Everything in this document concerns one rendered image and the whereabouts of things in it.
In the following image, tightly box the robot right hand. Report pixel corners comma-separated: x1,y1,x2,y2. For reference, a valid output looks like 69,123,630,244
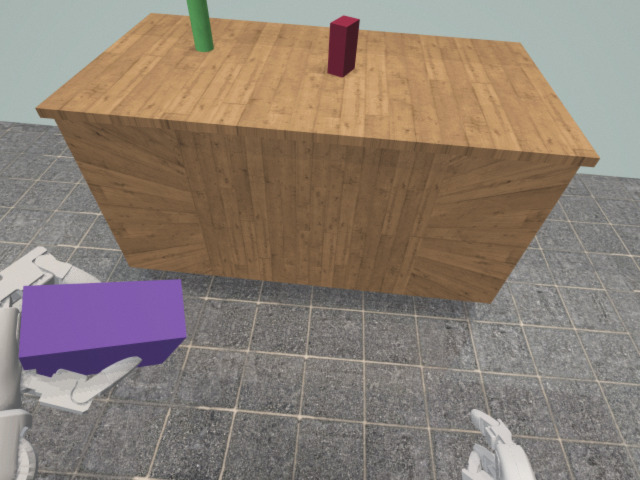
462,409,536,480

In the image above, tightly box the left robot forearm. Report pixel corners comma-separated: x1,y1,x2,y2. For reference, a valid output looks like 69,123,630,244
0,409,38,480

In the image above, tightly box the robot left hand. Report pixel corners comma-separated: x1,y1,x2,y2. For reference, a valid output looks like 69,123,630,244
0,246,142,415

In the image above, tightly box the table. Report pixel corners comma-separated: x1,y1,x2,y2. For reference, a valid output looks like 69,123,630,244
35,13,600,304

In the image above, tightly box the sponge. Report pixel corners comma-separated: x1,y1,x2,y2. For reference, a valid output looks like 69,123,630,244
19,279,187,377

